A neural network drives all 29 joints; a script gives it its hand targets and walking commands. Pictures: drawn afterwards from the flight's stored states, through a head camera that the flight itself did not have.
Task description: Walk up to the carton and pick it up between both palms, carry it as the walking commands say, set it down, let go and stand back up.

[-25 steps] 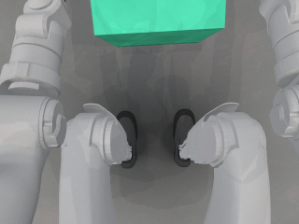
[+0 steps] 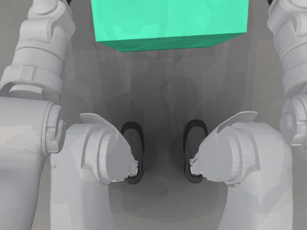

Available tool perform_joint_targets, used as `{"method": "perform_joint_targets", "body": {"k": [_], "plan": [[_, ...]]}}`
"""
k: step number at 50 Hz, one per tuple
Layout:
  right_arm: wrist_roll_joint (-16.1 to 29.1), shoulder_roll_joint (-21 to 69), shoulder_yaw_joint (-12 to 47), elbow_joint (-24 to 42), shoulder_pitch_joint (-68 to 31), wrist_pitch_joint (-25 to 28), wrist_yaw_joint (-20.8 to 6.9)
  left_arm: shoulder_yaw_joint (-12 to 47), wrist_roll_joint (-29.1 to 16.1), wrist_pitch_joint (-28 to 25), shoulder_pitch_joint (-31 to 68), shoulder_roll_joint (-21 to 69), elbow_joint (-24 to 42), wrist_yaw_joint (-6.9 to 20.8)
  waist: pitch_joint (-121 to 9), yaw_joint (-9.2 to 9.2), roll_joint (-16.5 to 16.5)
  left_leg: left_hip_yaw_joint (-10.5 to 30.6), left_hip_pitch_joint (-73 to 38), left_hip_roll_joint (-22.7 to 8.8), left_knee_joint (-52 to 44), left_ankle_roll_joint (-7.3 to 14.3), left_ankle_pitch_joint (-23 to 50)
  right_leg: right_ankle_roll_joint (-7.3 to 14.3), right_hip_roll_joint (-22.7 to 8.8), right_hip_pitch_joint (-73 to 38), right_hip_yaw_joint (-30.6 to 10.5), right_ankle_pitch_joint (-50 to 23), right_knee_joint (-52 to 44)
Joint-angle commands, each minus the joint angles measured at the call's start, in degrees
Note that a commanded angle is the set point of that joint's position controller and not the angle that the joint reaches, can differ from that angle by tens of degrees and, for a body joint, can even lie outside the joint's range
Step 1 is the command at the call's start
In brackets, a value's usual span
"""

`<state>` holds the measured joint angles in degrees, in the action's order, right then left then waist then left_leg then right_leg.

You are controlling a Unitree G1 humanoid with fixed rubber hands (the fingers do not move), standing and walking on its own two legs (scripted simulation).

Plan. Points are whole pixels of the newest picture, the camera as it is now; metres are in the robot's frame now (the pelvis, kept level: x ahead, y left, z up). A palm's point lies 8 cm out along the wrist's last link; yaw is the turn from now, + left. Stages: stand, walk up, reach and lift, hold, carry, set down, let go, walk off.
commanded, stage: reach and lift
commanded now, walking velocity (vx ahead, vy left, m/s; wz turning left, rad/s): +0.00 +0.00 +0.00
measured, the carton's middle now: out of the picture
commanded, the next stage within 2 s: none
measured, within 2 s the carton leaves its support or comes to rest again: leaves its support in 1.44 s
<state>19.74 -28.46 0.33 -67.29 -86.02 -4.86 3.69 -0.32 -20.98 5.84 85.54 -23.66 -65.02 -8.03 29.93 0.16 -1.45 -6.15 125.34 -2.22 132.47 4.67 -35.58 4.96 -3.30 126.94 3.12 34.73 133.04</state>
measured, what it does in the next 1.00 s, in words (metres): stands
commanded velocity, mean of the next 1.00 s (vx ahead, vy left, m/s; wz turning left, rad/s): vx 0.00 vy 0.00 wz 0.00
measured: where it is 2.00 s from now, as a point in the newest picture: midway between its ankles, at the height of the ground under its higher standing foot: (162, 161)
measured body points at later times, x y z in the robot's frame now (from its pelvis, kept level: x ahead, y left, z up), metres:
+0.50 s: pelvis -0.01 +0.00 +0.00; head +0.36 -0.03 +0.24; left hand +0.56 +0.15 -0.17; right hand +0.56 -0.19 -0.17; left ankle +0.11 +0.10 -0.31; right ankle +0.11 -0.10 -0.31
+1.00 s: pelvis -0.01 +0.00 +0.00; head +0.36 -0.03 +0.24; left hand +0.56 +0.15 -0.17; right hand +0.56 -0.19 -0.17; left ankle +0.11 +0.10 -0.31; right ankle +0.11 -0.10 -0.31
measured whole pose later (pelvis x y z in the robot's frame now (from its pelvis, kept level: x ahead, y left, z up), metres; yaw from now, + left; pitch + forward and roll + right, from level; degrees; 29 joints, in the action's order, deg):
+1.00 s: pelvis -0.01 +0.00 +0.00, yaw -1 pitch +29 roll +1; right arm 16.8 -23.7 1.7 -72.6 -92.4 -4.7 4.8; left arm -2.2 -18.0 3.8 88.9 -20.2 -70.3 -7.4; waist 29.9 0.0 -2.0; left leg -4.3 126.7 0.5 132.0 2.7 -34.0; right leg 3.6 -1.2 128.3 2.5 32.3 131.9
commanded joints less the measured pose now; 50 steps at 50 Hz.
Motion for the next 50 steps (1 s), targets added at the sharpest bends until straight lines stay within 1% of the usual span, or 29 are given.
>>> {"method": "perform_joint_targets", "body": {"k": [1,2,3,5,6,7,10,11,13,14,15,17,18,19,23,25,27,28,29,30,32,33,36,37,39,42,45,49,50], "plan": [[-0.9,-7.5,-2.1,9.5,-21.7,2.4,0.3,-3.0,1.7,-2.4,15.9,-6.0,7.1,0.3,-78.2,0.40,5.3,7.4,-32.2,3.5,-10.3,-2.8,24.8,-4.4,3.3,-37.8,-5.8,-23.6,-11.2],[-0.9,-6.4,-1.9,6.3,-20.5,1.9,0.4,-2.8,2.3,-2.2,16.8,-5.5,5.4,0.4,-75.1,-0.45,4.0,7.8,-31.9,3.2,-11.1,-2.8,23.1,-4.4,3.1,-34.8,-5.8,-21.8,-11.2],[-2.2,-6.8,-3.5,4.2,-20.1,2.0,0.5,-2.4,2.3,-2.3,18.4,-5.9,6.3,0.2,-75.9,1.34,3.4,7.6,-33.8,3.2,-11.3,-2.8,22.6,-4.2,3.2,-34.6,-5.4,-20.8,-11.6],[-4.0,-8.2,-4.8,4.6,-18.3,2.2,1.4,-2.3,2.1,-2.8,16.5,-5.6,6.0,0.0,-78.5,2.66,2.4,7.5,-34.8,3.4,-9.9,-3.5,25.6,-4.0,3.7,-37.3,-5.9,-24.3,-10.8],[-3.0,-7.4,-4.3,5.4,-19.4,2.4,1.4,-1.6,1.7,-3.1,18.6,-4.8,8.8,0.1,-80.3,1.63,0.2,6.2,-35.5,3.7,-10.2,-3.7,24.9,-3.8,3.5,-37.5,-5.9,-23.7,-11.2],[-3.6,-7.0,-3.4,5.7,-19.2,2.6,1.5,-1.7,1.7,-3.0,17.9,-4.5,7.3,-0.1,-78.8,1.94,2.5,7.5,-34.5,3.7,-10.9,-3.4,26.1,-4.0,3.6,-37.6,-5.7,-25.3,-11.3],[-3.1,-3.2,-1.1,3.0,-20.0,1.7,1.1,-0.4,1.2,-2.7,19.9,-4.1,5.0,0.4,-75.5,1.72,3.2,6.6,-31.2,3.8,-10.7,-3.2,22.5,-4.3,3.4,-38.1,-6.2,-23.0,-11.8],[-2.6,-3.0,-0.2,1.6,-20.6,1.6,0.9,-1.4,2.1,-2.6,18.0,-4.2,2.1,0.5,-72.2,0.54,3.5,6.5,-28.2,3.9,-10.8,-3.1,19.4,-4.0,3.5,-38.5,-7.2,-20.7,-12.6],[-1.9,-2.1,1.2,6.0,-23.2,2.2,0.7,-1.4,2.7,-3.0,20.3,-3.2,7.0,0.2,-76.4,-0.58,3.2,6.0,-31.5,3.9,-10.9,-3.6,21.4,-3.9,3.8,-38.6,-6.7,-21.4,-12.2],[-1.8,-2.3,1.5,5.9,-24.4,2.1,0.9,-0.4,1.7,-2.6,19.5,-2.3,2.3,0.1,-74.9,0.06,4.2,6.7,-31.1,3.7,-11.2,-3.2,21.1,-4.2,3.9,-37.8,-6.3,-21.2,-12.6],[-0.8,-0.8,2.8,5.8,-25.1,2.3,0.9,-0.5,2.5,-3.0,20.8,-1.8,3.9,0.1,-77.6,-1.88,4.9,6.6,-33.9,3.7,-10.9,-3.0,23.0,-4.1,3.7,-39.2,-6.0,-22.3,-12.2],[0.1,-1.5,2.0,10.3,-26.7,3.0,1.3,0.5,2.3,-3.4,21.0,-1.2,5.6,-0.6,-80.2,-1.30,2.2,7.4,-36.3,4.0,-10.3,-2.8,25.5,-4.0,4.7,-36.0,-5.5,-23.3,-11.4],[1.1,0.1,3.3,8.7,-26.1,2.8,1.4,-2.2,4.1,-4.1,21.3,-3.1,5.8,-1.1,-79.0,-4.52,1.8,6.8,-34.2,4.2,-11.0,-3.0,24.9,-4.0,4.4,-38.4,-7.0,-23.5,-11.7],[0.1,-0.6,3.0,9.5,-26.8,2.8,1.7,-1.2,2.9,-4.0,21.7,-2.7,4.3,-1.1,-79.8,-2.19,4.6,7.0,-34.3,4.2,-10.5,-2.7,25.0,-4.3,4.7,-39.0,-6.5,-23.5,-12.4],[-1.9,2.5,3.6,2.9,-22.9,1.8,1.8,-0.6,1.8,-4.0,21.2,0.0,2.4,0.3,-74.6,-0.92,6.1,6.0,-28.3,4.1,-11.1,-3.5,20.2,-4.1,4.3,-40.3,-6.8,-21.0,-13.3],[-2.8,3.4,2.2,1.0,-22.0,1.6,1.8,1.2,1.1,-4.1,23.6,1.9,4.0,1.1,-74.8,1.77,3.7,6.0,-28.7,4.1,-11.6,-3.5,19.7,-3.9,4.5,-40.5,-6.8,-21.2,-13.4],[-1.6,5.4,3.6,3.8,-23.8,2.6,1.7,3.5,0.8,-4.6,25.1,5.2,6.3,0.9,-78.2,1.45,1.7,6.0,-32.9,4.8,-11.5,-4.1,22.8,-3.6,5.1,-41.5,-6.4,-23.7,-13.2],[-0.4,8.1,5.0,6.8,-24.7,2.9,1.3,4.9,0.1,-5.4,26.6,6.1,10.9,1.1,-81.1,1.46,2.1,6.6,-33.9,4.8,-11.6,-3.6,25.1,-3.8,5.4,-42.0,-6.4,-26.5,-12.8],[-0.4,9.1,5.6,3.0,-23.7,2.5,0.6,3.7,1.1,-4.9,26.6,5.0,7.9,0.8,-76.9,0.16,2.1,6.6,-33.3,5.0,-11.6,-3.4,23.3,-3.3,5.5,-38.1,-6.3,-24.2,-12.4],[0.3,8.5,5.7,6.5,-26.3,2.8,0.5,4.7,-0.2,-4.8,24.6,7.9,6.6,1.5,-76.2,0.73,2.1,6.6,-33.6,5.3,-11.8,-3.5,23.6,-3.5,5.6,-38.5,-6.2,-23.2,-13.4],[0.9,11.2,7.1,7.6,-26.5,3.5,-0.4,4.8,-0.2,-4.9,24.8,11.0,7.0,2.2,-74.2,-0.50,1.5,6.1,-32.8,5.6,-12.0,-3.5,22.6,-3.1,5.6,-35.9,-6.2,-21.6,-13.5],[0.6,10.9,6.5,8.4,-29.1,3.3,-0.5,5.3,-0.1,-4.6,24.8,11.3,5.7,2.6,-76.2,0.80,2.8,7.8,-33.9,5.3,-11.8,-2.8,24.4,-3.7,5.4,-38.3,-5.4,-24.1,-12.2],[0.6,18.7,7.6,5.2,-27.2,2.7,-2.2,5.8,1.9,-4.6,25.5,16.8,6.9,3.5,-74.4,-1.01,1.6,6.7,-33.9,5.4,-11.8,-3.6,24.8,-3.7,6.0,-36.4,-5.8,-24.0,-12.4],[1.1,20.5,8.6,6.4,-28.6,3.0,-2.6,6.3,0.6,-4.6,27.7,19.9,7.9,4.4,-75.1,0.79,2.3,7.0,-33.8,6.1,-12.1,-3.6,23.2,-3.5,6.3,-37.4,-5.4,-23.1,-12.7],[0.8,31.9,10.4,7.2,-31.8,2.1,-5.4,8.2,0.8,-3.6,31.4,29.6,8.5,7.5,-73.1,0.11,2.0,6.3,-32.3,6.6,-11.8,-3.2,22.8,-3.5,6.6,-37.9,-6.0,-23.4,-12.3],[-1.2,44.1,11.4,8.6,-35.4,1.0,-9.4,10.0,1.9,-2.4,37.2,43.2,10.3,11.6,-68.8,1.36,1.5,6.0,-29.1,6.8,-10.7,-3.1,18.4,-3.4,7.1,-35.4,-5.4,-20.0,-11.6],[-1.8,50.7,10.5,7.1,-33.6,-0.5,-12.1,9.3,2.2,-1.5,38.3,48.1,11.2,14.0,-64.8,1.46,1.7,5.5,-27.3,7.4,-11.4,-2.8,16.4,-3.3,7.3,-33.7,-4.5,-18.3,-11.7],[-2.9,57.7,9.0,8.1,-33.4,-2.0,-14.6,7.3,3.8,0.1,37.6,52.9,11.0,16.3,-62.3,-0.55,2.8,5.3,-25.3,8.2,-11.1,-2.1,15.3,-3.2,7.5,-29.4,-3.2,-15.6,-11.0],[-2.4,57.3,9.9,9.3,-34.1,-2.0,-15.1,8.6,3.1,0.0,38.8,53.7,13.2,16.6,-64.2,0.18,2.4,4.9,-27.1,7.7,-10.2,-2.3,15.9,-2.9,7.1,-29.7,-3.0,-16.2,-10.6]]}}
